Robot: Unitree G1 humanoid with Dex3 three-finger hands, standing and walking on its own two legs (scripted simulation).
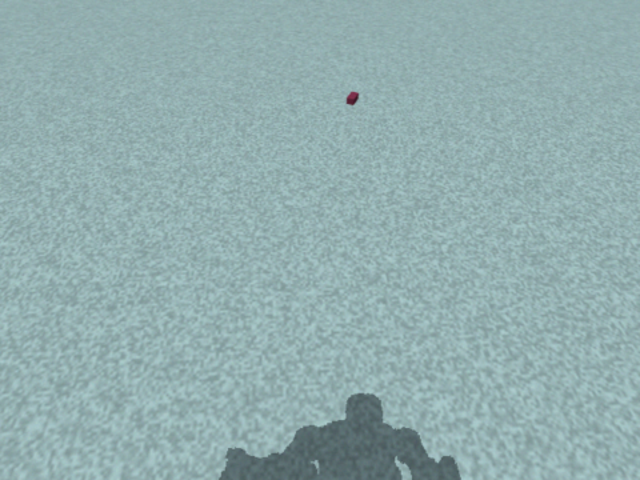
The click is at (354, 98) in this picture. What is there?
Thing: small brick
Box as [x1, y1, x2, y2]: [346, 92, 358, 104]
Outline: 355,92 351,92 349,94 346,103 354,103 357,99 358,94
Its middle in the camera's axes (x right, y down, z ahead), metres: +0.21 -0.84 +2.38
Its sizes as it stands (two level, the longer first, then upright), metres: 0.083 0.045 0.038
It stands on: the floor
